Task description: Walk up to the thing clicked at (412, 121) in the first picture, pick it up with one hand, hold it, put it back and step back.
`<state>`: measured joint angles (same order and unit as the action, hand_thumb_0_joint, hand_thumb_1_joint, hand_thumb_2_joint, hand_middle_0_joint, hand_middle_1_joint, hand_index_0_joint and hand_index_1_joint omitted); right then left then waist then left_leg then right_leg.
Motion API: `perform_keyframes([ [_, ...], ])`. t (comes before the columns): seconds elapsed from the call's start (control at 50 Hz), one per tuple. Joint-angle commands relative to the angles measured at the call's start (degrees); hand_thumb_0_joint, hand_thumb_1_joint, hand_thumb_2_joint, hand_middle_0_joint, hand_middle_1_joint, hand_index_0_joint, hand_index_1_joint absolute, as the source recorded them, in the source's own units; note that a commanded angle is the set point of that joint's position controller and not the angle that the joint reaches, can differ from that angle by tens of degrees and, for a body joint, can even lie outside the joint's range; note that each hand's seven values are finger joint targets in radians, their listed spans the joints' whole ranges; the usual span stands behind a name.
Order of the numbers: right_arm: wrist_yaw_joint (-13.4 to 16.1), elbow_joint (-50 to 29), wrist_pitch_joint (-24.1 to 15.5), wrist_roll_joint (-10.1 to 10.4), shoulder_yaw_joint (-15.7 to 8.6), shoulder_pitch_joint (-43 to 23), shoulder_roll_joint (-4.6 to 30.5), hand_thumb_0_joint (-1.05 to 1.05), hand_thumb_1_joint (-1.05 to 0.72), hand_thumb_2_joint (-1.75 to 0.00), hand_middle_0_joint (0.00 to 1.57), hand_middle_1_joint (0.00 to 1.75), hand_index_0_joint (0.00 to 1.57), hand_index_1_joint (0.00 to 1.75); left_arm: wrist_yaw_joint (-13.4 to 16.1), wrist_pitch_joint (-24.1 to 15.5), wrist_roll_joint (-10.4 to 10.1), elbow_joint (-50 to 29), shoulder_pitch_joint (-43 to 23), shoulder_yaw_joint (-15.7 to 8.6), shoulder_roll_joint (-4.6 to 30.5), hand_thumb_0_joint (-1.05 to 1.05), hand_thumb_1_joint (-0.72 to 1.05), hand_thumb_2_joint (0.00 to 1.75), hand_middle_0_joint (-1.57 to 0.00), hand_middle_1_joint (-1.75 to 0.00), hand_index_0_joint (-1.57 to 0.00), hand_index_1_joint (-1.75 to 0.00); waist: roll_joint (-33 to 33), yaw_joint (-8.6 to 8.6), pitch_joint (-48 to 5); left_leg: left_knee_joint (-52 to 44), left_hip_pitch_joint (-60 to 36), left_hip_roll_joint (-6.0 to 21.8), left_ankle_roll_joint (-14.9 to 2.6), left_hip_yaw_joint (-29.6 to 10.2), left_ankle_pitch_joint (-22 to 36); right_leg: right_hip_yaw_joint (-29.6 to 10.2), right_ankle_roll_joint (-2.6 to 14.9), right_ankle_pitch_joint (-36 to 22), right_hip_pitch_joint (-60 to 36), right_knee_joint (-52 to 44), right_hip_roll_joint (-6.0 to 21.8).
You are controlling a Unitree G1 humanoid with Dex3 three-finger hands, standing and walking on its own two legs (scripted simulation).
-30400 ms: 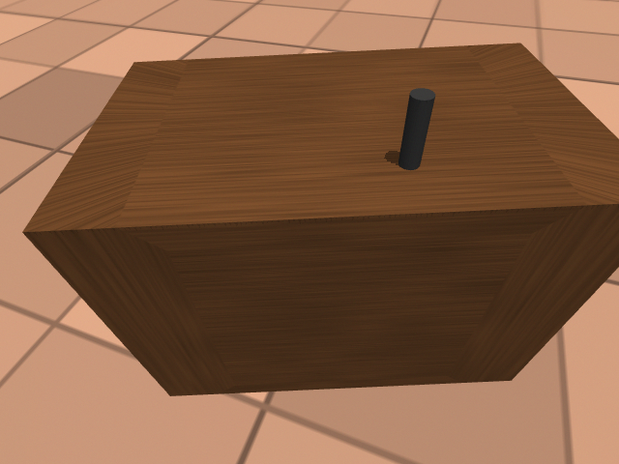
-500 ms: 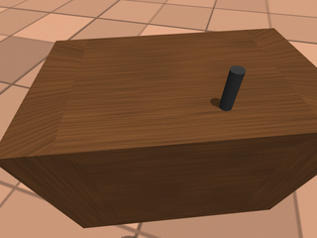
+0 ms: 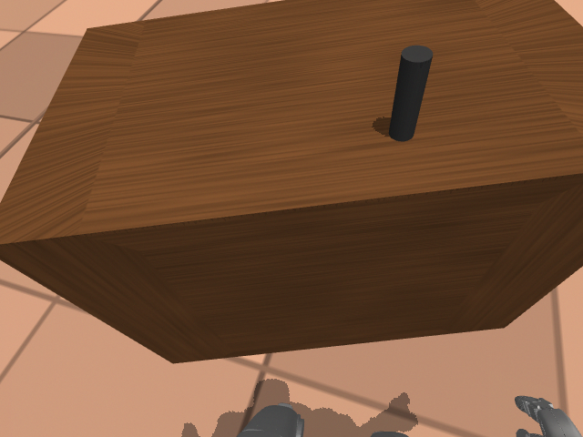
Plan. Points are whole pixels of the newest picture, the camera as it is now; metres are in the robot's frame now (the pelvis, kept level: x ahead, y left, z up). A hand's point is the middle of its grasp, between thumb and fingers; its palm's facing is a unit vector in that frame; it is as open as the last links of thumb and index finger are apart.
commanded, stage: step back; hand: right
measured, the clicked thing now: (408, 97) +0.57 -0.15 +0.10
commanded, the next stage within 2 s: none
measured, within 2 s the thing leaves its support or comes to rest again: neither
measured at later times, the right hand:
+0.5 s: hand out of the picture +0.01 -0.23 -0.13, palm faces -0.10 +0.90 -0.43, open 7.4 cm
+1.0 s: hand out of the picture -0.18 -0.23 -0.16, palm faces -0.09 +0.91 -0.41, open 7.4 cm
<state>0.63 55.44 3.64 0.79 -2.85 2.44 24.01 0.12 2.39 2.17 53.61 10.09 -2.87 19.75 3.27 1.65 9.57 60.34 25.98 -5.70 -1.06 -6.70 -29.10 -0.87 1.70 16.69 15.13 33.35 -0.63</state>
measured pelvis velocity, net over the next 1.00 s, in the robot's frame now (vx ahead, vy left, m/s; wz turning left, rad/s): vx -0.25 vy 0.04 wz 0.06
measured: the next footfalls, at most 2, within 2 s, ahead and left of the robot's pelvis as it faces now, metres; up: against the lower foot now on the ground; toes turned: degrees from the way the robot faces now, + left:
left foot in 0.26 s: -0.06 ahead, +0.13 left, +0.00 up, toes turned +3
right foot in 0.66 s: -0.14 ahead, -0.10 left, +0.00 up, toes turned +2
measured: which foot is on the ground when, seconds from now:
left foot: up 0.00-0.24, down 0.26-0.70, up 0.72-0.98, down 1.00-1.00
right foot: down 0.00-0.28, up 0.30-0.64, down 0.66-1.00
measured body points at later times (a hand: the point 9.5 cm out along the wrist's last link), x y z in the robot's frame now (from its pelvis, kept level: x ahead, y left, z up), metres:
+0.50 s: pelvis -0.11 +0.03 +0.01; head -0.05 +0.06 +0.45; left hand -0.02 +0.35 -0.13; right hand +0.01 -0.27 -0.10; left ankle -0.10 +0.13 -0.73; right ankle -0.16 -0.12 -0.64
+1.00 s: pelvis -0.25 +0.04 -0.01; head -0.19 +0.04 +0.43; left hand -0.12 +0.36 -0.12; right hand -0.17 -0.28 -0.14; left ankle -0.28 +0.15 -0.74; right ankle -0.18 -0.11 -0.73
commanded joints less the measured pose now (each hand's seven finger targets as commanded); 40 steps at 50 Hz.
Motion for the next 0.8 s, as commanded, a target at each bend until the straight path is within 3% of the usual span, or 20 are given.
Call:
perform_keyframes([
  [0.0, 1.2, -2.8, -1.0, -0.1, -2.0, 6.7, 10.7, 0.00, -0.90, -0.90, 0.20, 0.30, 0.20, 0.30, 1.5, -2.0, -0.3, -8.5, -5.9, -4.2, 15.5, 0.00, 0.90, 0.90, -0.20, -0.30, -0.20, -0.30, -10.3, -1.66, -11.9, 9.1, 1.8, -0.2, 1.80, -2.3, 1.4, -11.8, 10.40, -32.3, -7.3, -7.9, 14.6],
  [0.06, 1.4, -5.1, -1.6, -0.8, -1.3, 4.1, 9.7, 0.00, -0.90, -0.90, 0.20, 0.30, 0.20, 0.30, 2.1, -1.5, -0.8, -8.4, -0.5, -4.3, 13.9, 0.00, 0.90, 0.90, -0.20, -0.30, -0.20, -0.30, -9.5, 1.70, -13.3, -0.7, 4.8, 1.9, 2.35, -1.0, 0.2, -11.4, 11.57, -37.1, -16.2, -5.4, 16.0],
  [0.12, 1.4, -6.4, -2.1, -1.4, -1.1, 4.8, 9.0, 0.00, -0.90, -0.90, 0.20, 0.30, 0.20, 0.30, 2.3, -1.0, -0.9, -8.8, 1.0, -4.8, 15.2, 0.00, 0.90, 0.90, -0.20, -0.30, -0.20, -0.30, -12.7, 2.45, -15.3, -12.0, 2.8, 4.3, 2.08, 0.7, -0.9, -12.1, 11.63, -41.2, -20.9, -2.2, 17.3],
  [0.18, 0.9, -5.0, -2.4, -1.9, -1.9, 9.2, 8.8, 0.00, -0.90, -0.90, 0.20, 0.30, 0.20, 0.30, 1.9, -0.4, -1.4, -10.4, -1.4, -4.8, 16.2, 0.00, 0.90, 0.90, -0.20, -0.30, -0.20, -0.30, -14.1, 0.25, -16.3, -25.0, -6.5, 4.6, 0.66, 4.8, 4.2, -8.9, 8.86, -37.7, -15.8, 0.6, 14.9],
  [0.22, 0.6, -3.9, -2.6, -2.2, -2.7, 12.4, 9.1, 0.00, -0.90, -0.90, 0.20, 0.30, 0.20, 0.30, 1.4, 0.1, -1.7, -11.5, -4.3, -4.3, 16.3, 0.00, 0.90, 0.90, -0.20, -0.30, -0.20, -0.30, -10.9, -2.52, -16.5, -36.3, -14.8, 5.0, -0.18, 6.2, 21.4, -6.5, 5.64, -27.9, -8.8, 2.7, 12.3],
  [0.24, 0.5, -4.6, -2.6, -2.8, -3.7, 11.7, 12.2, 0.00, -0.90, -0.90, 0.20, 0.30, 0.20, 0.30, 1.2, 0.2, -1.8, -12.6, -4.5, -3.9, 14.1, 0.00, 0.90, 0.90, -0.20, -0.30, -0.20, -0.30, -3.4, -2.28, -16.3, -35.9, -17.7, 11.9, -2.71, -3.3, 31.5, -4.0, 2.45, -16.6, -1.8, 6.9, 7.8],
  [0.26, 0.1, -5.6, -2.5, -3.1, -4.6, 9.6, 16.4, 0.00, -0.90, -0.90, 0.20, 0.30, 0.20, 0.30, 1.4, 0.1, -2.2, -12.9, -5.1, -3.4, 12.1, 0.00, 0.90, 0.90, -0.20, -0.30, -0.20, -0.30, 8.4, -2.55, -14.9, -39.3, -20.6, 21.5, -8.34, -16.0, 38.0, 0.8, -0.28, 4.3, 8.7, 15.8, -2.1],
  [0.28, 0.0, -6.6, -2.4, -3.1, -5.1, 8.2, 19.8, 0.00, -0.90, -0.90, 0.20, 0.30, 0.20, 0.30, 2.1, 0.3, -1.5, -12.9, -8.6, -4.3, 13.2, 0.00, 0.90, 0.90, -0.20, -0.30, -0.20, -0.30, 12.0, -5.46, -12.5, -41.8, -11.8, 27.7, -15.82, -22.1, 38.7, -4.9, -1.57, 22.7, 8.1, 28.0, -5.9],
  [0.3, 0.4, -6.8, -2.6, -3.0, -5.1, 6.5, 18.7, 0.00, -0.90, -0.90, 0.20, 0.30, 0.20, 0.30, 2.4, 0.5, -0.9, -11.9, -8.5, -4.5, 13.5, 0.00, 0.90, 0.90, -0.20, -0.30, -0.20, -0.30, 9.6, -4.82, -9.5, -42.8, -8.3, 28.9, -17.59, -23.3, 35.4, -8.8, -1.51, 22.1, 8.2, 34.9, -5.1],
  [0.36, 0.9, -9.0, -2.8, -3.0, -2.8, -0.1, 11.3, 0.00, -0.90, -0.90, 0.20, 0.30, 0.20, 0.30, 1.7, 0.5, -2.3, -9.0, -1.2, -4.5, 12.7, 0.00, 0.90, 0.90, -0.20, -0.30, -0.20, -0.30, 2.9, 0.93, -7.7, -37.7, -14.4, 18.9, -10.65, -5.6, 43.7, -10.7, -0.57, 13.2, 14.0, 40.0, -6.6],
  [0.5, 1.1, -9.0, -2.5, -1.8, -3.3, 7.4, 10.5, 0.00, -0.90, -0.90, 0.20, 0.30, 0.20, 0.30, 1.4, -1.0, -1.3, -10.4, -1.5, -4.0, 11.3, 0.00, 0.90, 0.90, -0.20, -0.30, -0.20, -0.30, 5.2, -3.80, -11.8, -32.2, -28.9, 19.4, -12.65, -4.1, 47.0, -5.7, -4.08, 12.5, 12.5, 18.3, -3.3],
  [0.56, 0.6, -10.2, -1.9, -1.9, -3.8, 5.1, 12.1, 0.00, -0.90, -0.90, 0.20, 0.30, 0.20, 0.30, 1.2, -1.5, -1.2, -8.9, 1.5, -4.0, 11.2, 0.00, 0.90, 0.90, -0.20, -0.30, -0.20, -0.30, 7.9, -3.05, -14.2, -30.8, -25.3, 19.5, -11.19, -3.9, 40.4, -1.7, -3.16, 8.8, 4.5, 4.7, -0.9],
  [0.6, 0.4, -10.9, -1.4, -1.4, -4.0, 2.7, 12.5, 0.00, -0.90, -0.90, 0.20, 0.30, 0.20, 0.30, 1.2, -1.9, -0.6, -7.0, 5.3, -4.1, 11.1, 0.00, 0.90, 0.90, -0.20, -0.30, -0.20, -0.30, 6.2, -1.03, -15.9, -28.0, -21.5, 18.8, -9.52, -3.2, 35.3, 0.0, -1.82, -0.9, -2.3, -6.8, -1.2],
  [0.62, 0.3, -10.8, -1.3, -1.0, -3.7, 2.1, 12.0, 0.00, -0.90, -0.90, 0.20, 0.30, 0.20, 0.30, 1.2, -2.2, -0.3, -6.3, 6.4, -4.2, 11.6, 0.00, 0.90, 0.90, -0.20, -0.30, -0.20, -0.30, 4.8, -0.12, -16.1, -26.6, -18.1, 17.6, -7.38, -2.4, 31.9, -0.4, -0.76, -6.9, -5.7, -10.9, -1.0],
  [0.64, 0.2, -11.1, -1.2, -0.6, -3.2, 1.6, 10.3, 0.00, -0.90, -0.90, 0.20, 0.30, 0.20, 0.30, 1.3, -2.4, 0.3, -6.5, 5.8, -5.0, 14.5, 0.00, 0.90, 0.90, -0.20, -0.30, -0.20, -0.30, -0.4, -0.38, -15.2, -24.9, -10.0, 15.0, -4.44, -1.9, 23.9, -7.8, 0.97, -10.5, -8.8, -9.7, 3.0],
  [0.66, 0.1, -11.6, -1.3, -0.4, -2.5, 2.1, 8.3, 0.00, -0.90, -0.90, 0.20, 0.30, 0.20, 0.30, 1.1, -2.5, 0.6, -7.4, 4.8, -5.9, 17.8, 0.00, 0.90, 0.90, -0.20, -0.30, -0.20, -0.30, -11.3, -0.54, -12.9, -17.5, -0.6, 7.3, -0.87, 1.1, 10.0, -21.1, 5.27, -10.5, -9.2, -12.3, 12.0],
  [0.68, 0.6, -11.5, -0.9, -0.6, -2.9, 0.4, 8.4, 0.00, -0.90, -0.90, 0.20, 0.30, 0.20, 0.30, 0.8, -2.2, 0.2, -9.2, 0.1, -6.5, 22.4, 0.00, 0.90, 0.90, -0.20, -0.30, -0.20, -0.30, -19.8, 1.51, -9.7, -2.7, -2.2, 1.0, 1.27, 2.6, -6.2, -29.8, 15.42, -10.7, 3.1, -16.6, 22.7],
  [0.7, 0.9, -10.5, -0.7, -0.9, -3.7, 1.4, 10.2, 0.00, -0.90, -0.90, 0.20, 0.30, 0.20, 0.30, 1.0, -2.5, 0.5, -10.8, -2.9, -6.3, 21.6, 0.00, 0.90, 0.90, -0.20, -0.30, -0.20, -0.30, -17.9, 0.40, -6.1, 5.7, -3.6, 2.4, 1.75, -2.5, -7.2, -31.7, 16.84, -13.5, 8.8, -16.2, 23.9],
  [0.74, 0.4, -8.8, -0.9, -0.4, -3.4, 4.8, 11.0, 0.00, -0.90, -0.90, 0.20, 0.30, 0.20, 0.30, 1.2, -2.6, -0.6, -12.5, -4.9, -5.3, 17.1, 0.00, 0.90, 0.90, -0.20, -0.30, -0.20, -0.30, -11.2, -1.49, -6.2, 7.9, -3.2, 0.2, 1.12, -4.1, -1.1, -17.7, 12.02, -21.8, 5.1, -12.2, 16.0],
  [0.78, 0.9, -8.0, -1.4, -0.3, -2.7, 7.0, 9.1, 0.00, -0.90, -0.90, 0.20, 0.30, 0.20, 0.30, 1.4, -2.1, -0.3, -12.5, -5.8, -5.4, 15.1, 0.00, 0.90, 0.90, -0.20, -0.30, -0.20, -0.30, -12.1, -2.04, -7.8, 7.6, -0.7, -1.4, 1.68, -2.5, 0.8, -11.3, 9.01, -24.8, 0.7, -9.3, 11.9],
])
